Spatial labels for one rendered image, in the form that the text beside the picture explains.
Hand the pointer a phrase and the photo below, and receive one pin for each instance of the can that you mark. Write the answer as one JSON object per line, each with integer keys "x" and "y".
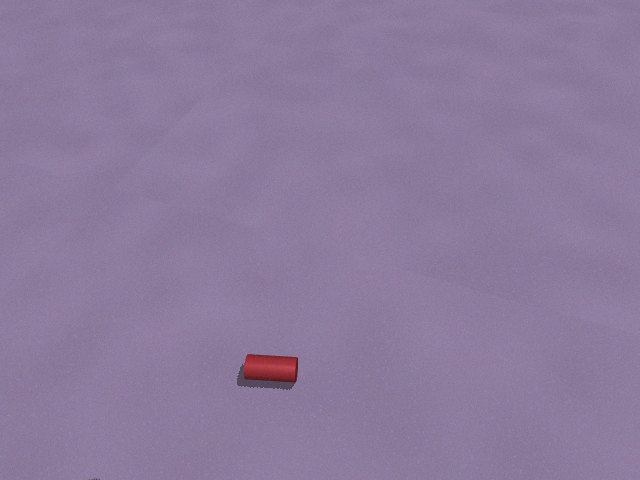
{"x": 271, "y": 368}

